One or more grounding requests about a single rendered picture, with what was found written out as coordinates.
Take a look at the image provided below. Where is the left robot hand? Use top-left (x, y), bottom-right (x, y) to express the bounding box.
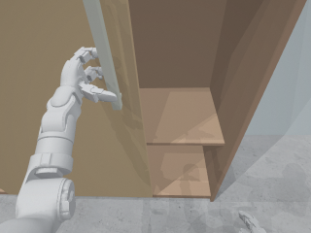
top-left (60, 47), bottom-right (118, 103)

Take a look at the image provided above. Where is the robot left forearm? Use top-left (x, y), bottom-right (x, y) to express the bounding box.
top-left (15, 85), bottom-right (83, 218)

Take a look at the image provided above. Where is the robot left upper arm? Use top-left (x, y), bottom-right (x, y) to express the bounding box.
top-left (0, 178), bottom-right (76, 233)

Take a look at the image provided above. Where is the handle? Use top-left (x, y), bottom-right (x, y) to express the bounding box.
top-left (83, 0), bottom-right (122, 111)

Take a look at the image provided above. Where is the right robot hand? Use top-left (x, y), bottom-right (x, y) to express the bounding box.
top-left (238, 210), bottom-right (266, 233)

